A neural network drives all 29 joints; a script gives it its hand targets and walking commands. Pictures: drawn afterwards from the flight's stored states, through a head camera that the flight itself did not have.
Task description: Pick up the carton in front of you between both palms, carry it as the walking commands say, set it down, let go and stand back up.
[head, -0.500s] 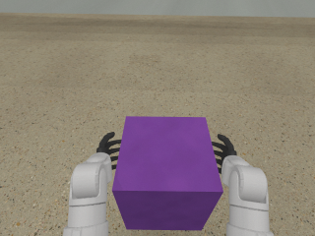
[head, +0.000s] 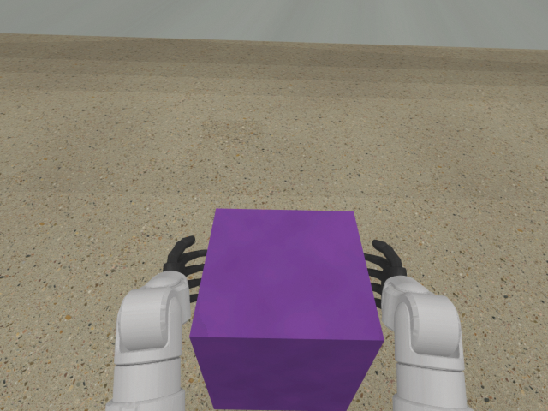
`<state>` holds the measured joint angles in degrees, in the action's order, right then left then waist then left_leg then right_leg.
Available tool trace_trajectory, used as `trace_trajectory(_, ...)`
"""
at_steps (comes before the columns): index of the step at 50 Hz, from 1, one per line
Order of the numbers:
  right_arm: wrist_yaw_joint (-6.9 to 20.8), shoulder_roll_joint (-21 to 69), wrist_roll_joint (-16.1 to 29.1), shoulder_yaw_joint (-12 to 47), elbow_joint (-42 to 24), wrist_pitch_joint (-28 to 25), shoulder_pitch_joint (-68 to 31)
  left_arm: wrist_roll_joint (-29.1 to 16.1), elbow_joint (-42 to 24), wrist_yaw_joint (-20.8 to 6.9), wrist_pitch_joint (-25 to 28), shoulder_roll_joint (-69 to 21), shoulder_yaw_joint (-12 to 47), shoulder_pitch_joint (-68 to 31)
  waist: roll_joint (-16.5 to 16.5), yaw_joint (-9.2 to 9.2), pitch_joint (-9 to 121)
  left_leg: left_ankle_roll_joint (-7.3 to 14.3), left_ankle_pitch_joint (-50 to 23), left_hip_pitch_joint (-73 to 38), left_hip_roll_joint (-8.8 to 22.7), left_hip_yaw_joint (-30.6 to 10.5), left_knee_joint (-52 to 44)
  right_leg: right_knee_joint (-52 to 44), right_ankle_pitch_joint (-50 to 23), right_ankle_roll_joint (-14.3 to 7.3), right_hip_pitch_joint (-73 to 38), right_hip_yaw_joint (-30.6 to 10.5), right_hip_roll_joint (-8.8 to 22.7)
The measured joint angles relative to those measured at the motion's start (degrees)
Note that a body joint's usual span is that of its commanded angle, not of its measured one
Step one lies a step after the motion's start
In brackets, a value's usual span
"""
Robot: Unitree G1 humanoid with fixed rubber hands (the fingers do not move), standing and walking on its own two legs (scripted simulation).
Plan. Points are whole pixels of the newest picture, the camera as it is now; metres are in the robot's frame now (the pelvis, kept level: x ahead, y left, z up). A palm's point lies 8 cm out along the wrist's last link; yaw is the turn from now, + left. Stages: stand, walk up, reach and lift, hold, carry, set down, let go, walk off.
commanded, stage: carry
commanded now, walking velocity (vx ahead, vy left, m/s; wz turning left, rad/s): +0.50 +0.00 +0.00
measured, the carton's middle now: (282, 312) +0.26 +0.00 -0.01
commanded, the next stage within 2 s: none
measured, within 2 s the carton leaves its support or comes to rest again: neither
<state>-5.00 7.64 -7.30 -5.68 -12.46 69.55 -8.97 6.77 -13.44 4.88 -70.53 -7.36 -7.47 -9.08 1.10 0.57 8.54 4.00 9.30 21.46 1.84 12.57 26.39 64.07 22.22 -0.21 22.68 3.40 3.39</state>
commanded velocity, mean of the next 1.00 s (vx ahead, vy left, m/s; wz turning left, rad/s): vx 0.38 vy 0.00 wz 0.00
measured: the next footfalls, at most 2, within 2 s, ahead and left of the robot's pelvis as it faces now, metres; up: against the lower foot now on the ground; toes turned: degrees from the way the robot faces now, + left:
right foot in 0.34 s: +0.40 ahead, -0.13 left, +0.00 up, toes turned -10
left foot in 0.82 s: +0.70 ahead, +0.10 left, +0.00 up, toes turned +11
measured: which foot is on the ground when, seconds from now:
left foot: down 0.00-0.38, up 0.40-0.80, down 0.82-1.00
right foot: up 0.00-0.32, down 0.34-0.82, up 0.84-1.00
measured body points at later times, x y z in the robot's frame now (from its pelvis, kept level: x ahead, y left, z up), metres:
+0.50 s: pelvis +0.31 -0.05 +0.00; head +0.31 -0.06 +0.45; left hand +0.57 +0.12 +0.07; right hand +0.60 -0.18 +0.06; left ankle +0.20 +0.08 -0.64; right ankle +0.36 -0.12 -0.74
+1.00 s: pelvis +0.62 +0.02 +0.01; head +0.65 +0.03 +0.46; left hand +0.90 +0.17 +0.06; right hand +0.90 -0.14 +0.07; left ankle +0.66 +0.09 -0.74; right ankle +0.54 -0.11 -0.67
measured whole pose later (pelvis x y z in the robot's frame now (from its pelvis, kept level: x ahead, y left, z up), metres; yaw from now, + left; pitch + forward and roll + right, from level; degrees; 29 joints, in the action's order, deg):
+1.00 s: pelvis +0.62 +0.02 +0.01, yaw +0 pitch +4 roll -1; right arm -5.1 7.9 -6.3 -6.6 -16.8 68.7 -10.5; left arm 7.2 -18.1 4.9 -69.8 -7.8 -7.2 -10.4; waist 1.2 0.6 1.4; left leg 4.1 7.6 19.2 2.6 13.4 22.3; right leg 55.3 24.4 1.6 23.5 4.7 3.2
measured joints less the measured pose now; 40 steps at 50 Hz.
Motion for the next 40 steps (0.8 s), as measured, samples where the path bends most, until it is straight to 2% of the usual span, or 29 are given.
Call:
trace_trajectory(3, -0.02, -0.16, 0.65, -0.16, -2.12, -0.52, 1.55, 0.24, -1.37, 0.02, 0.69, -0.23, 1.27, 1.02, -0.26, 0.54, -1.46, -0.15, 0.33, -4.74, -0.29, -0.37, -4.63, -4.89, -4.72, 0.50, 6.94, 0.53, 1.66)
trace_trajectory(8, -0.14, -0.22, 1.50, 0.04, -6.13, -1.14, 2.12, 0.06, -5.43, 0.13, 1.31, -0.09, 2.44, 1.71, -0.49, 0.81, -2.06, -1.23, 2.03, -12.36, -0.48, -1.09, -10.62, -20.24, -11.90, 1.85, 11.87, 1.67, 3.34)
trace_trajectory(13, -0.15, -0.11, 1.52, 0.41, -7.99, -0.51, 0.95, -0.16, -8.21, 0.19, 0.72, -0.12, 1.96, 1.43, -0.72, 0.31, -0.94, -3.48, 6.91, -19.79, 0.01, -1.46, -12.55, -31.43, -17.84, 1.12, 10.64, 4.56, 2.42)
trace_trajectory(16, -0.10, -0.03, 1.07, 0.35, -7.48, 0.35, 0.18, -0.27, -7.68, 0.18, 0.11, -0.16, 1.40, 0.88, -1.32, 0.29, 0.02, -5.37, 12.11, -23.51, 0.79, -2.02, -10.21, -36.61, -18.30, 0.15, 6.82, 7.27, 1.01)
trace_trajectory(17, -0.08, 0.00, 0.88, 0.15, -7.28, 0.66, -0.10, -0.27, -7.15, 0.15, -0.10, -0.21, 1.20, 0.35, -1.49, 0.31, 0.15, -6.00, 14.83, -23.91, 1.33, -2.29, -7.18, -38.30, -17.37, -0.18, 4.71, 8.48, 0.44)
trace_trajectory(18, -0.03, -0.28, 0.76, -0.30, -6.82, 0.77, -0.46, -0.23, -5.83, 0.13, 0.26, -0.31, 1.35, -0.26, -2.68, 0.03, 0.20, -6.30, 17.87, -22.68, 2.92, -2.51, -1.54, -37.37, -18.23, -1.57, 4.05, 9.35, -0.41)
trace_trajectory(19, 0.00, -0.62, 0.77, -0.90, -5.98, 0.75, -0.71, -0.04, -3.89, 0.10, 0.86, -0.42, 1.60, -0.98, -3.67, -0.38, 0.01, -6.06, 17.78, -19.44, 4.38, -3.50, 7.16, -34.73, -16.74, -3.00, 4.25, 10.08, -0.85)
trace_trajectory(20, 0.02, -0.91, 0.77, -1.37, -5.10, 0.82, -0.79, 0.14, -2.08, 0.09, 1.18, -0.50, 1.78, -1.57, -3.73, -0.76, -0.39, -5.79, 17.33, -15.09, 4.28, -5.76, 16.86, -33.22, -14.80, -3.94, 4.01, 10.38, -0.76)
trace_trajectory(22, 0.03, -0.85, 0.66, -1.88, -3.67, 1.09, -0.73, 0.35, -0.17, 0.08, 1.21, -0.52, 1.86, -1.63, -3.03, -1.08, -1.64, -4.61, 16.16, -6.39, 2.81, -8.72, 32.22, -34.29, -12.87, -4.21, 1.68, 10.38, -0.43)
trace_trajectory(24, 0.00, 0.06, 0.24, -2.01, -3.19, 0.99, -0.35, 0.12, -0.31, 0.06, 1.24, -0.38, 1.60, -0.54, -2.53, -1.21, -2.81, -3.81, 12.79, 0.62, 2.59, -9.05, 37.96, -37.50, -12.58, -3.89, -1.49, 10.21, -0.50)
trace_trajectory(27, -0.03, -0.04, 0.12, -0.59, -3.81, 0.21, 0.27, -0.37, -1.92, 0.04, 1.92, -0.22, 1.38, 0.86, -2.11, -1.63, -4.12, -3.90, 7.88, 7.88, 3.41, -8.50, 34.98, -42.32, -12.29, -3.62, -6.29, 9.69, -0.76)
trace_trajectory(31, -0.13, -0.12, 0.16, 0.60, -6.25, -0.74, 0.89, -1.00, -4.69, 0.03, 2.87, -0.13, 1.38, 1.73, -1.84, -1.71, -4.40, -5.01, 2.42, 12.90, 4.47, -7.53, 23.92, -47.33, -10.89, -2.75, -12.49, 9.06, -1.08)
trace_trajectory(35, -0.29, -0.13, 0.48, 0.69, -9.55, -0.49, 1.02, -1.26, -7.43, 0.03, 2.69, -0.16, 1.78, 1.39, -1.83, -1.25, -3.83, -4.92, -2.64, 13.28, 4.28, -5.78, 11.78, -49.65, -7.52, -1.21, -18.59, 8.73, -1.17)
trace_trajectory(40, -0.31, -0.08, 0.86, -0.13, -10.68, 0.78, 0.45, -0.67, -8.30, 0.01, 1.09, -0.27, 2.13, 0.29, -1.08, -0.98, -2.26, -3.28, -6.61, 8.39, 2.18, -1.84, 1.25, -47.43, 0.35, 1.84, -25.66, 8.15, -0.34)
